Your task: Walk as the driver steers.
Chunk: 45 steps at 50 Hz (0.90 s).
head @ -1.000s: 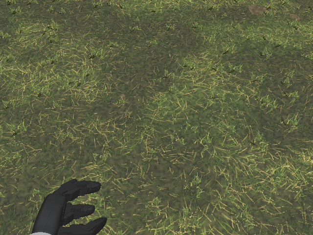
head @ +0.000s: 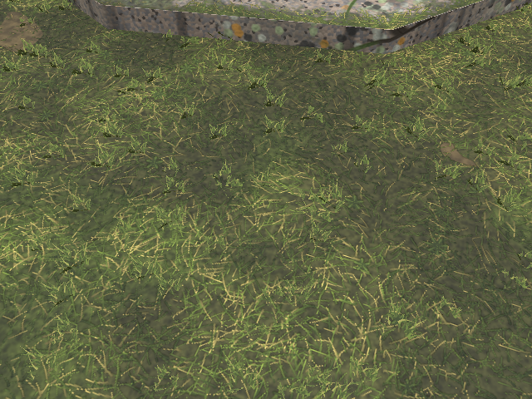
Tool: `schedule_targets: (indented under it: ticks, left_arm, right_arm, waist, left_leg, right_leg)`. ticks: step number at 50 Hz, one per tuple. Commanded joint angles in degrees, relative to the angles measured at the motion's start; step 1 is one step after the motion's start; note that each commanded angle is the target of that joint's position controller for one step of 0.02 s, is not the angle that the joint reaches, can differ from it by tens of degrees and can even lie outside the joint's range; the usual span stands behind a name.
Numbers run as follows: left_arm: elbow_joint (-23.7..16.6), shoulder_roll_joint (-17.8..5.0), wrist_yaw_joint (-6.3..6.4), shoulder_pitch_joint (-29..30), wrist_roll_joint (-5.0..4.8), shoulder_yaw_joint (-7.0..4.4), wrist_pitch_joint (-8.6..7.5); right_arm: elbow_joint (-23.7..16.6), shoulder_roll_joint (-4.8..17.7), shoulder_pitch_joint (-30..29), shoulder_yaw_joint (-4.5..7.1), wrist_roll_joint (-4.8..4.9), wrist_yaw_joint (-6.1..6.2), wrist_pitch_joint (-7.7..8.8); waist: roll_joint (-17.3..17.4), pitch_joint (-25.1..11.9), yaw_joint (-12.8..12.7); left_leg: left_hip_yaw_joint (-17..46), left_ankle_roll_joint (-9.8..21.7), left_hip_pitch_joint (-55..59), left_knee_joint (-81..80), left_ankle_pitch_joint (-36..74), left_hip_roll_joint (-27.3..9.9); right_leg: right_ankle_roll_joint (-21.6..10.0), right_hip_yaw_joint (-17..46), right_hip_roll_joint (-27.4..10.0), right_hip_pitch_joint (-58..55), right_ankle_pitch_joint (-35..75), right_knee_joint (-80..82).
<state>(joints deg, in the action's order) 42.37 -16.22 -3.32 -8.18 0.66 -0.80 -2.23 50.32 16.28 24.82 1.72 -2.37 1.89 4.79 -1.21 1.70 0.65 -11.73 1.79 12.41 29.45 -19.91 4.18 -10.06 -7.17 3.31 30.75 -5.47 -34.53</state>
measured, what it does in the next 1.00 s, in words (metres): walks ahead, turning right: left foot, then right foot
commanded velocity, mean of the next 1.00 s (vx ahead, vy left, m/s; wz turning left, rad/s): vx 0.67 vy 0.00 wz -0.82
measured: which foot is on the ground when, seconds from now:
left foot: down 0.00-0.00, up 0.02-0.38, down 0.40-0.78, up 0.80-1.00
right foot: down 0.00-0.40, up 0.42-0.76, down 0.78-1.00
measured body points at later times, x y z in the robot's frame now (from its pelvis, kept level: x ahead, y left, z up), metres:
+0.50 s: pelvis +0.48 -0.01 +0.02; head +0.51 -0.02 +0.47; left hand +0.67 +0.25 -0.09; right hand +0.53 -0.32 -0.06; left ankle +0.59 +0.09 -0.71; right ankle +0.27 -0.03 -0.59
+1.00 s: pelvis +0.75 -0.14 +0.02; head +0.79 -0.18 +0.47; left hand +1.06 -0.08 -0.07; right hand +0.70 -0.46 -0.07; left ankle +0.90 -0.04 -0.63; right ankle +0.77 -0.24 -0.70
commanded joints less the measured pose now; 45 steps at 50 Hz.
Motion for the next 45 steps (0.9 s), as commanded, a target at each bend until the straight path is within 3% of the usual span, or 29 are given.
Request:
schedule_targets:
  ticks: [1, 2, 4, 7, 11, 16, 18, 19, 20, 21, 22, 23, 24, 25, 28, 29, 30, 31, 33, 34, 37, 38, 39, 40, 41, 42, 43, 44, 45]
  left_arm:
    - [5.3, -18.3, 1.98, -25.2, 1.11, -6.73, 1.54]
    - [2.4, -17.6, 2.05, -21.9, 0.23, -7.04, 1.63]
    - [3.0, -10.4, 2.82, -17.9, 0.08, -5.57, 1.46]
    - [2.5, -8.7, 3.06, -14.2, -0.13, -4.41, -0.6]
    - [1.3, -10.8, 2.64, -13.3, -0.57, -5.37, -2.14]
    - [1.7, -12.8, 2.51, -16.7, -1.2, -6.77, -1.89]
    - [1.2, -14.9, 2.86, -15.6, -0.48, -7.26, -1.85]
    - [0.6, -16.2, 2.66, -12.5, -0.28, -7.42, -2.06]
    - [-0.9, -11.9, 2.61, -10.1, -0.03, -6.18, -2.88]
    - [-3.8, -1.4, 2.8, -16.0, -2.34, -3.53, -3.05]
    - [-4.7, -4.8, 2.97, -15.2, -1.58, -2.73, -2.23]
    - [-3.9, -8.2, 2.95, -9.0, -0.06, -3.4, -1.33]
    - [-4.1, -8.7, 2.38, -5.6, 0.69, -3.64, -0.76]
    - [-4.3, -8.1, 1.72, -2.9, 1.13, -3.77, -0.07]
    - [-6.9, -4.3, 1.04, -2.2, 1.53, -3.08, 2.54]
    - [-8.5, -3.7, 0.79, -0.4, 1.5, -2.74, 2.8]
    - [-9.5, -3.7, 1.35, -1.2, -5.38, -3.07, 2.01]
    - [-9.9, -4.5, 1.19, 0.5, -5.3, -2.64, 1.49]
    - [-9.4, -4.4, 0.2, 0.8, -2.47, -2.82, 0.68]
    - [-8.8, -4.9, -0.28, -0.6, -1.93, -3.33, 0.62]
    - [-7.1, -10.5, -0.7, -8.9, -1.86, -6.1, 1.52]
    - [-5.4, -13.4, -0.18, -16.4, -1.9, -7.86, 1.91]
    - [-4.7, -14.4, 0.92, -17.6, -2.7, -8.45, 2.11]
    - [-7.7, -17.4, 2.06, -11.2, -1.28, -8.02, 2.07]
    - [-12.7, -18.3, 1.48, -7.4, 2.11, -7.29, 0.7]
    - [-14.9, -15.6, 1.09, -3.2, 1.16, -7.01, 0.79]
    - [-14.8, -13.0, 1.09, 0.0, -0.54, -6.28, 0.53]
    - [-14.3, -10.6, 1.47, 1.2, -1.7, -5.44, 0.33]
    - [-13.6, -9.4, 1.9, 2.4, -1.6, -4.83, 0.38]
  right_arm:
    - [-11.9, 1.8, -8.2, 0.29, 0.35, -0.84, 1.2]
    - [-14.7, 4.1, -9.7, -0.77, 0.42, -0.96, 2.6]
    - [-15.4, 6.0, -13.9, -1.2, -0.1, -1.72, 3.85]
    - [-16.0, 4.8, -13.4, -2.14, -2.28, -2.09, -0.08]
    - [-21.3, 2.9, -25.2, -3.59, -0.49, -3.33, -0.88]
    - [-21.9, 4.6, -28.4, -2.9, 0.83, -2.82, -0.14]
    - [-19.3, 8.6, -19.6, -1.01, 0.87, -1.73, 0.36]
    - [-16.9, 10.7, -9.0, 0.18, 0.92, -0.95, 0.69]
    - [-14.7, 14.5, 4.3, 1.95, -0.11, 0.35, 0.91]
    - [-14.5, 19.0, 5.2, 3.06, -2.88, 0.45, 0.82]
    - [-14.8, 17.8, -0.1, 3.78, -1.62, 0.09, 0.05]
    - [-15.5, 11.5, -5.6, 2.6, -1.0, -0.08, -0.15]
    - [-14.7, 7.7, -7.4, 1.63, -0.86, -0.4, -0.2]
    - [-13.2, 6.0, -6.5, 1.11, -1.13, -0.44, -0.12]
    - [-9.0, 3.4, -3.3, 0.45, 1.28, -1.31, 1.31]
    - [-8.7, 4.0, -4.5, 0.67, 1.79, -1.51, 1.52]
    - [-11.9, 5.7, -15.4, 2.13, 3.9, -0.28, 1.39]
    - [-13.1, 6.8, -19.4, 2.23, 3.94, 0.58, 1.26]
    - [-12.7, 9.7, -19.7, 3.2, 3.46, 1.7, 0.9]
    - [-12.1, 11.3, -18.0, 3.79, 3.42, 2.03, 0.89]
    - [-12.6, 14.6, -17.8, 5.15, 5.24, 1.74, 0.46]
    - [-13.4, 13.6, -18.8, 5.01, 5.47, 1.37, 0.16]
    - [-13.1, 8.7, -16.4, 3.78, 4.63, 0.58, 0.01]
    - [-13.9, 2.7, -11.9, 1.89, 0.98, -0.43, 0.23]
    - [-15.8, 7.9, -3.0, 1.62, 2.54, -1.39, 0.9]
    - [-15.2, 13.3, -7.9, 2.52, 3.48, -1.64, 0.86]
    - [-15.8, 13.4, -12.2, 2.85, 3.54, -1.12, 0.22]
    - [-15.0, 12.0, -13.0, 2.65, 2.67, -0.13, -0.79]
    - [-14.2, 11.7, -11.6, 2.71, 2.66, 0.42, -1.74]
  waist:
    - [-17.6, -11.6, -7.3]
    - [-7.3, -19.1, -8.9]
    - [6.4, -4.2, -3.7]
    - [6.2, 2.9, 2.0]
    - [1.2, 5.6, -1.0]
    - [-2.3, 0.4, -5.3]
    - [-1.6, -6.5, -0.9]
    - [-0.8, -12.1, 5.8]
    - [2.7, -19.5, 11.6]
    - [20.7, -26.6, 5.8]
    - [22.0, -25.4, 4.1]
    - [12.4, -14.6, 4.6]
    - [5.6, -7.8, 4.2]
    - [2.9, -3.8, 3.7]
    - [8.1, -1.7, 0.1]
    - [8.9, -1.5, -0.8]
    - [11.7, 1.2, -3.2]
    - [11.0, 2.0, -3.4]
    - [7.3, 0.0, -3.5]
    - [6.9, -2.1, -3.8]
    - [7.7, -7.5, -8.6]
    - [6.0, -10.7, -12.3]
    - [-2.7, -7.9, -11.3]
    - [-19.8, -7.2, -4.8]
    - [-16.8, -27.8, -2.3]
    - [-4.2, -27.6, -3.8]
    - [1.6, -18.6, -2.4]
    - [6.0, -14.7, -0.9]
    - [5.4, -11.6, 0.8]
  left_leg:
    - [6.9, -4.8, -55.7, 69.4, -9.7, 2.7]
    - [17.9, -3.0, -63.4, 70.5, -7.0, 0.6]
    - [18.5, -1.1, -60.2, 55.1, 1.7, -6.0]
    - [16.5, -3.7, -51.1, 43.5, -0.8, -9.7]
    - [11.5, -5.6, -41.0, 18.1, 14.8, -9.7]
    - [12.1, -3.9, -34.0, 1.4, 24.6, -5.5]
    - [12.6, -2.7, -23.9, -0.1, 15.5, -2.7]
    - [12.6, -2.0, -12.2, 0.2, 12.2, -3.9]
    - [20.9, -0.3, 2.3, 1.8, -3.1, -13.1]
    - [50.8, 4.3, 15.7, -7.6, -21.1, -31.4]
    - [65.2, 7.2, 11.8, -15.1, -32.1, -32.3]
    - [53.8, 6.1, 2.8, -15.0, -29.6, -28.4]
    - [41.9, 5.6, -4.6, -13.5, -11.5, -25.7]
    - [32.2, 4.5, -9.3, -12.8, 7.5, -22.9]
    - [17.7, 2.7, -12.9, -10.0, 44.4, -21.1]
    - [14.2, 2.3, -14.4, -11.2, 47.8, -20.4]
    - [11.1, 2.5, -17.1, -13.1, 41.7, -18.5]
    - [8.1, 2.7, -21.4, -15.4, 39.8, -17.9]
    - [1.7, 1.1, -25.7, -14.2, 40.4, -14.8]
    - [0.4, 0.5, -24.8, -11.4, 45.6, -14.0]
    - [0.7, -0.4, -22.0, 3.7, 60.4, -15.4]
    - [1.3, -1.2, -25.4, 15.7, 55.6, -14.8]
    - [2.0, -3.5, -34.9, 30.5, 17.0, -9.9]
    - [3.2, -5.8, -47.6, 54.8, -21.3, -0.9]
    - [18.4, -6.4, -54.5, 65.7, -18.9, 1.2]
    - [20.8, -5.2, -53.2, 62.5, -12.8, -2.0]
    - [20.0, -5.1, -54.1, 56.5, -9.0, -4.1]
    - [19.7, -5.5, -52.1, 52.6, -7.7, -6.4]
    - [19.0, -5.7, -48.7, 48.9, -7.4, -7.9]
  right_leg:
    - [-15.9, 34.8, -13.5, -54.4, -1.1, 0.9]
    - [-19.8, 52.2, -18.1, -56.8, -14.0, 13.3]
    - [-12.9, 46.2, -15.9, -36.2, -19.2, 21.7]
    - [-10.0, 34.1, -8.0, -14.7, -12.1, 24.1]
    - [-7.2, 26.2, -1.7, -3.5, -0.8, 27.3]
    - [-2.0, 28.7, -3.9, -18.7, 17.2, 20.4]
    - [0.5, 29.0, -3.8, -24.2, 31.0, 7.3]
    - [1.8, 27.6, -2.1, -20.9, 31.1, -5.6]
    - [2.4, 24.6, 0.0, -12.4, 19.3, -23.4]
    - [3.8, 18.0, 6.3, 5.5, -25.6, -41.4]
    - [3.0, 14.8, 2.0, 13.9, -20.8, -48.1]
    - [3.0, 13.0, -1.8, 16.3, -14.3, -47.3]
    - [3.9, 11.9, -3.9, 15.1, -11.3, -44.1]
    - [4.9, 11.6, -5.2, 13.7, -11.6, -42.2]
    - [7.0, 9.7, -6.1, 13.5, -15.3, -38.3]
    - [7.3, 8.5, -5.7, 13.2, -13.1, -35.2]
    - [8.3, 9.7, -8.0, 13.8, -9.9, -29.6]
    - [9.3, 7.8, -7.9, 10.4, -5.3, -22.3]
    - [9.7, 3.8, -5.4, -2.8, 7.8, -8.0]
    - [9.2, 1.7, -2.8, -8.3, 10.4, -5.4]
    - [4.6, 0.5, 1.2, -21.2, 7.5, -3.3]
    - [2.1, 2.1, 1.9, -30.9, 9.9, -1.1]
    - [-0.3, 6.9, 0.1, -37.8, 15.0, 4.1]
    - [-6.9, 23.4, -9.0, -42.4, 49.3, 0.6]
    - [-20.6, 51.3, -24.6, -53.0, 38.6, 8.8]
    - [-18.3, 50.9, -23.0, -47.5, 20.3, 13.4]
    - [-14.7, 45.3, -19.8, -37.8, 14.0, 14.1]
    - [-12.0, 41.4, -17.7, -30.3, 14.3, 13.4]
    - [-10.5, 35.8, -16.7, -22.7, 20.3, 12.6]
